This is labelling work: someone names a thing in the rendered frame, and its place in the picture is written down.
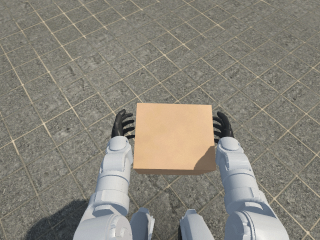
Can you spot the robot right hand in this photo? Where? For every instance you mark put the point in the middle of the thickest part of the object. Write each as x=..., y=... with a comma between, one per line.
x=225, y=127

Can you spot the left robot upper arm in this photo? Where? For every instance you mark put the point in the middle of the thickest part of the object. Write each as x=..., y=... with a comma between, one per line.
x=108, y=227

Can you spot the robot right thigh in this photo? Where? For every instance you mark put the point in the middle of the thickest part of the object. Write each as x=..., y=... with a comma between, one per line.
x=193, y=227

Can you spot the robot left hand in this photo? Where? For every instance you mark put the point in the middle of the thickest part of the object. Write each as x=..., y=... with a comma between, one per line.
x=118, y=125

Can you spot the left robot forearm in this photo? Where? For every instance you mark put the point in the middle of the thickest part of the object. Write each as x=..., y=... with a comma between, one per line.
x=111, y=192

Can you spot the robot right shin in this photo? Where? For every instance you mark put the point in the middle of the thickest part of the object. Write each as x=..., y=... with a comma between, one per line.
x=190, y=211

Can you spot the right robot upper arm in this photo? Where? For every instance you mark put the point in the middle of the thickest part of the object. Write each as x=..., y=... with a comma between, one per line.
x=246, y=225

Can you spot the carton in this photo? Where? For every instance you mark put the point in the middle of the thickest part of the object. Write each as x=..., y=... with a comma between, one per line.
x=174, y=139

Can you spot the right robot forearm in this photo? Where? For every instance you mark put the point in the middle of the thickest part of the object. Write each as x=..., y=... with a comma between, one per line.
x=239, y=182

